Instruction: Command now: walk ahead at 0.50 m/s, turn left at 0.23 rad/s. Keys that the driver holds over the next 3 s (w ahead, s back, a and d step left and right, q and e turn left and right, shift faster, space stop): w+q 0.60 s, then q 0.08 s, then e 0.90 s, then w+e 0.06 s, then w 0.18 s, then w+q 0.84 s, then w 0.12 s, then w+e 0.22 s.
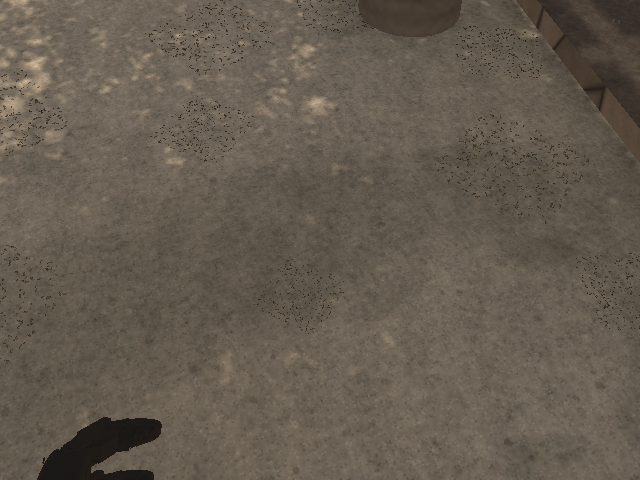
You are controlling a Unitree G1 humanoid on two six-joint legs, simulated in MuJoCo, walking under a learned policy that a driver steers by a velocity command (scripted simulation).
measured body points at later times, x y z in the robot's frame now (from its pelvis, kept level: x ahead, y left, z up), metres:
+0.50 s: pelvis +0.25 +0.02 -0.01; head +0.28 +0.04 +0.44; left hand +0.19 +0.31 -0.14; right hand +0.53 -0.15 -0.09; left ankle +0.37 +0.17 -0.72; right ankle +0.14 -0.14 -0.74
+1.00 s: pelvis +0.47 +0.12 +0.00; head +0.49 +0.13 +0.45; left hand +0.51 +0.41 -0.11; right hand +0.69 -0.09 -0.11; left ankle +0.37 +0.16 -0.74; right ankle +0.62 +0.06 -0.72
